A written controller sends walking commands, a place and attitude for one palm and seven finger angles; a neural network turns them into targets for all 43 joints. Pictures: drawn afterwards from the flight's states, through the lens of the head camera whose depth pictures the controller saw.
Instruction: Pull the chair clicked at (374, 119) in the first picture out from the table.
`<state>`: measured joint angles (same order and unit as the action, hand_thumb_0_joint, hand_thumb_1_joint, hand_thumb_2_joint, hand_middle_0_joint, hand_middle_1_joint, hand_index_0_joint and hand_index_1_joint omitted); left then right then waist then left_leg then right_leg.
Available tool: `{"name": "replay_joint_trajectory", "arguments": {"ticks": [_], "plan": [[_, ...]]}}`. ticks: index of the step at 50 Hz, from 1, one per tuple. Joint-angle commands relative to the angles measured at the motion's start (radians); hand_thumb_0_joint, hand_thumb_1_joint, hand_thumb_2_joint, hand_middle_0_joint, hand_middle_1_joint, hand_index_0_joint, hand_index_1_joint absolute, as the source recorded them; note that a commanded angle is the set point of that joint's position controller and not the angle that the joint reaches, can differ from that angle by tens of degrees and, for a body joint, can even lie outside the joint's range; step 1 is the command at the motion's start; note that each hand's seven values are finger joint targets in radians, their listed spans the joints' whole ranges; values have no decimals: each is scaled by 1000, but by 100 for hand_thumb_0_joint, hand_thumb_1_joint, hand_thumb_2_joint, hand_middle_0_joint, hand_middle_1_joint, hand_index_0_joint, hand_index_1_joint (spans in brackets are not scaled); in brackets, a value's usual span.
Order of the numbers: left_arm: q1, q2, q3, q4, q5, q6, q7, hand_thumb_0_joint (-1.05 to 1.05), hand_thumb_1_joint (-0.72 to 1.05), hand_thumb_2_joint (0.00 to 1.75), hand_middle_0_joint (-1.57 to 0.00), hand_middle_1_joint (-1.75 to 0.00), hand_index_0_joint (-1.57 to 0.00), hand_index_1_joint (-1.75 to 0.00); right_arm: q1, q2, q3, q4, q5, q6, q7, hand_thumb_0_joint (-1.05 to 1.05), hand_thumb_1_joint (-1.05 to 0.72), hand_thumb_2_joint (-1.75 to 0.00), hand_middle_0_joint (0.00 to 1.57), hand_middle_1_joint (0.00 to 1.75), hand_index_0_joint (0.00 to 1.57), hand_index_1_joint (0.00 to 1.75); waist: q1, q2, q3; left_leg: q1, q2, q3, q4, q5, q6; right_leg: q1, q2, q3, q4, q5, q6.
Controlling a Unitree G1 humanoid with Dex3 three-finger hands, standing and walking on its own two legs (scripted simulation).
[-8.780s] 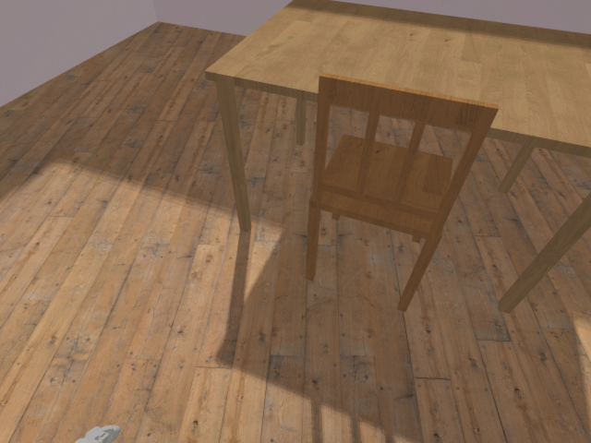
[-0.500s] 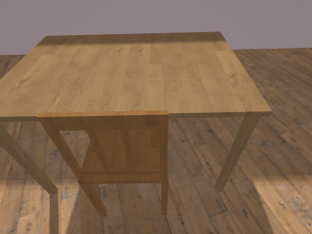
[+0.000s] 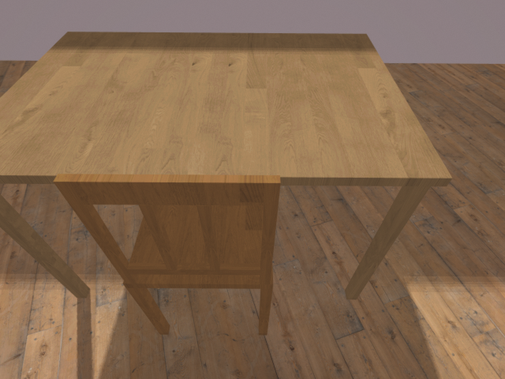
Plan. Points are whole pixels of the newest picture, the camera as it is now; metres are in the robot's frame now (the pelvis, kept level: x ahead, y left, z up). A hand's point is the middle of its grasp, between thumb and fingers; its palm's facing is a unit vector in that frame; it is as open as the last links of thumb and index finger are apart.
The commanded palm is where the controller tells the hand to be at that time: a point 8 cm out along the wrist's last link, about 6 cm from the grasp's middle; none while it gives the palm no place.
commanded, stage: look again from close up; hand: left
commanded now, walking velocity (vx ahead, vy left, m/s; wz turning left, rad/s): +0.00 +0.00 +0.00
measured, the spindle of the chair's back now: (161, 238) +0.41 +0.23 -0.10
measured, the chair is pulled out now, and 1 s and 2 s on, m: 0.00 0.00 0.00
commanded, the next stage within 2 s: raise the hand toward the chair's back in 0.34 s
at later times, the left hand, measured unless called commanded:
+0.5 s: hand out of the picture +0.03 +0.17 -0.16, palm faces +0.13 -0.97 -0.22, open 7.3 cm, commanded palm +0.10 +0.21 -0.07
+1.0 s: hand out of the picture +0.12 +0.18 -0.07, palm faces +0.22 -0.97 -0.07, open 10.4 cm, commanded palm +0.12 +0.23 -0.06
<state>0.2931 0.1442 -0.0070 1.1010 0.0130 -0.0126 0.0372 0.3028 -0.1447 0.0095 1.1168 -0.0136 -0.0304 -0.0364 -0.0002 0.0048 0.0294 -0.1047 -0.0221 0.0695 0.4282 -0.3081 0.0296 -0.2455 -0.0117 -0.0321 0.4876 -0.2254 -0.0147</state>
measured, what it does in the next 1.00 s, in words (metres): lowers itself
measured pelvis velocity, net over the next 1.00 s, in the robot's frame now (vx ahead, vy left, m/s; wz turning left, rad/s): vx -0.04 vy -0.02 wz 0.07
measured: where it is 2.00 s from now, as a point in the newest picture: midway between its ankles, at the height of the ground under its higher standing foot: outside the picture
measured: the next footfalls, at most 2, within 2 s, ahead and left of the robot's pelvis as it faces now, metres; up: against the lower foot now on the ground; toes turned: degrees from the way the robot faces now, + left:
none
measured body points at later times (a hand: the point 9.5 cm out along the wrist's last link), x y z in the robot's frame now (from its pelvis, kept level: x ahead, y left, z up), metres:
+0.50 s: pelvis +0.00 -0.01 +0.00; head +0.01 -0.01 +0.45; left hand +0.02 +0.22 -0.14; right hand +0.00 -0.22 -0.16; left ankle -0.05 +0.10 -0.74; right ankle +0.02 -0.11 -0.74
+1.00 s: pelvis -0.04 -0.02 -0.10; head +0.03 +0.00 +0.35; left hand +0.10 +0.24 -0.06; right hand +0.23 -0.23 -0.13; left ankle -0.05 +0.10 -0.74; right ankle +0.02 -0.11 -0.74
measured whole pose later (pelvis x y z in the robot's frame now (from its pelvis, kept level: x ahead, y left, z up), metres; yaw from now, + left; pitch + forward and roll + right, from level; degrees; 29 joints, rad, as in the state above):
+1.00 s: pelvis -0.04 -0.02 -0.10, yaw +4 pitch +15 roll -1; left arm 0.54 0.18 0.12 0.05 -0.21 -0.60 -0.17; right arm 0.11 -0.25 -0.05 0.48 0.00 -0.24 -0.02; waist 0.05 -0.04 -0.13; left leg -0.88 0.00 -0.02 1.22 -0.60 0.00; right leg -0.95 -0.03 -0.12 1.17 -0.48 -0.06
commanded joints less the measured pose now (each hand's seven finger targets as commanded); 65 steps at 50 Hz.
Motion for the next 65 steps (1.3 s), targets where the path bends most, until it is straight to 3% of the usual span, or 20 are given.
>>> {"name": "replay_joint_trajectory", "arguments": {"ticks": [1, 21, 22, 23, 24, 26, 27, 29, 31, 32, 34, 36, 38, 45, 48, 52, 55, 59, 61, 65], "plan": [[49, 96, 13, -36, -5, -12, 5, 0, 90, 90, -20, -30, -20, -30, 71, -85, -10, -16, 3, -15, -1, 0, -90, -90, 20, 30, 20, 30, -2, 27, 31, -69, 127, -113, -97, 228, 6, 43, -90, 106, -63, 181, -39], [63, 94, 10, -32, -5, -14, 6, 0, 90, 90, -20, -30, -20, -30, 74, -65, -10, 16, 5, -11, -1, 0, -90, -90, 20, 30, 20, 30, 0, -5, 43, -63, 120, -103, -103, 181, 2, 49, -94, 115, -101, 174, -39], [137, 123, 18, 21, 6, -30, 41, 0, 90, 90, -20, -30, -20, -30, -35, -115, -17, -56, 14, -12, 7, 0, -90, -90, 20, 30, 20, 30, 39, -43, 64, -152, 145, -56, 71, 240, -22, 66, -144, 111, -50, 517, -14], [-622, 323, 109, -1514, -210, -245, 27, 0, 88, 89, -20, -30, -20, -30, -37, -294, -39, -448, 66, -165, -37, 0, -90, -90, 20, 30, 20, 30, -72, 174, -433, 47, 17, -83, -43, 300, -13, 182, -48, 93, -3, 325, -23], [-226, 232, 91, -1254, -122, -178, 71, 0, 85, 88, -20, -29, -20, -29, -143, -198, -10, -393, 49, -253, -66, 0, -90, -90, 20, 30, 20, 30, 6, 286, -366, 51, 42, -58, -52, 446, -24, 147, -3, 55, 23, 164, -52], [137, -59, -45, -846, -143, -43, 110, 0, 81, 86, -19, -29, -19, -29, -52, -164, -37, -322, 61, -269, -51, 0, -90, -90, 20, 30, 20, 30, -16, 122, -154, -119, 58, -84, -35, 252, -40, 5, -19, -22, 0, 38, -16], [-47, -50, -90, -1106, -187, -76, 87, 0, 78, 85, -19, -28, -19, -28, -83, -200, -22, -410, 78, -284, -46, 0, -90, -90, 20, 30, 20, 30, -42, 40, -35, -174, 53, -110, -26, 139, -27, -46, -15, -25, -5, 2, -9], [-66, 27, -11, -1072, -174, -194, 59, 0, 74, 83, -18, -27, -18, -27, -108, -238, -49, -460, 47, -323, -53, 0, -90, -90, 20, 30, 20, 30, -67, -169, 11, -259, 29, -104, 56, 1, -5, -163, -11, -30, -12, -154, 5], [86, 10, 51, -852, -177, -284, 5, 0, 69, 81, -18, -27, -18, -27, -103, -239, -65, -497, 33, -322, -35, 0, -90, -90, 20, 30, 20, 30, -32, -295, 79, -420, 10, -98, 160, -78, -11, -292, -14, -34, 42, -293, 5], [156, -13, 60, -840, -193, -355, -40, 0, 67, 80, -18, -26, -18, -26, -112, -229, -71, -534, 27, -325, -18, 0, -90, -90, 20, 30, 20, 30, -2, -344, 25, -473, 3, -90, 212, -82, -18, -311, -13, -34, 100, -317, 4], [317, 9, 130, -872, -230, -503, -142, 0, 62, 78, -17, -26, -17, -26, -156, -224, -91, -602, 14, -328, 18, 0, -90, -90, 20, 30, 20, 30, 61, -279, -98, -556, -17, -56, 307, -62, -34, -277, -9, -16, 204, -262, -9], [404, 79, 212, -872, -235, -632, -243, 0, 57, 76, -17, -25, -17, -25, -178, -227, -106, -645, 11, -314, 60, 0, -90, -90, 20, 30, 20, 30, 90, -58, -197, -590, -34, -33, 396, 9, -53, -243, -19, 0, 318, -84, -34], [378, 111, 212, -901, -219, -659, -286, 0, 53, 74, -16, -24, -16, -24, -223, -226, -104, -704, 18, -288, 73, 0, -90, -90, 20, 30, 20, 30, 89, 0, -212, -682, -41, -14, 455, 6, -44, -290, -23, 15, 387, -31, -38], [40, 154, 203, -1398, -234, -689, -192, 0, 36, 67, -15, -22, -15, -22, -163, -195, -93, -781, 19, -252, 34, 0, -90, -90, 20, 30, 20, 30, 12, 131, -404, -709, -6, -61, 584, -11, -9, -407, -14, 80, 466, -107, -28], [-21, 135, 134, -1481, -232, -744, -205, 0, 29, 64, -14, -20, -14, -20, -135, -200, -77, -740, 17, -257, 11, 0, -90, -90, 20, 30, 20, 30, -55, 80, -426, -719, 14, -94, 646, -10, -1, -486, -2, 79, 490, -118, -22], [-32, 144, 77, -1327, -243, -668, -330, 0, 20, 60, -13, -19, -13, -19, -134, -229, -57, -708, 29, -272, -5, 0, -90, -90, 20, 30, 20, 30, -99, 41, -350, -801, 20, -113, 683, -85, 5, -533, -3, 70, 475, -202, -14], [117, 173, 142, -1179, -266, -489, -400, 0, 13, 57, -12, -18, -12, -18, -147, -233, -61, -736, 59, -252, -19, 0, -90, -90, 20, 30, 20, 30, -44, -66, -394, -852, 6, -106, 648, -99, 4, -427, -13, 78, 433, -242, 2], [191, 214, 285, -1297, -325, -317, -366, 0, 4, 53, -11, -16, -11, -16, -197, -202, -65, -795, 73, -215, -22, 0, -90, -90, 20, 30, 20, 30, 49, -51, -520, -778, -10, -98, 565, 13, -6, -258, -25, 49, 431, -105, 5], [211, 209, 321, -1352, -338, -326, -286, 0, -1, 51, -11, -16, -11, -16, -208, -174, -63, -789, 65, -213, -23, 0, -90, -90, 20, 30, 20, 30, 70, -31, -495, -760, -2, -107, 546, 48, -13, -264, -13, 23, 449, -57, -3], [151, 159, 262, -1370, -283, -466, -172, 0, -10, 47, -10, -14, -10, -14, -153, -165, -65, -737, 35, -229, -13, 0, -90, -90, 20, 30, 20, 30, 15, -26, -382, -766, 15, -112, 546, 42, -17, -397, -3, -14, 480, -74, -9]]}}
